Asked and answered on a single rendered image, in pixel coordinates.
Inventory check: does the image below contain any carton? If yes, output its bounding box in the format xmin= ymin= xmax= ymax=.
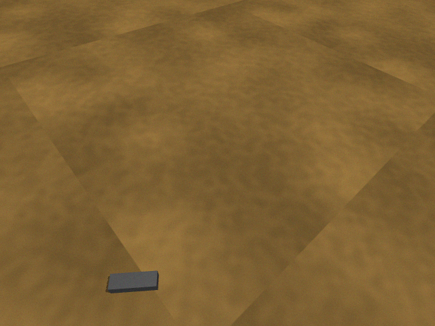
xmin=107 ymin=271 xmax=159 ymax=293

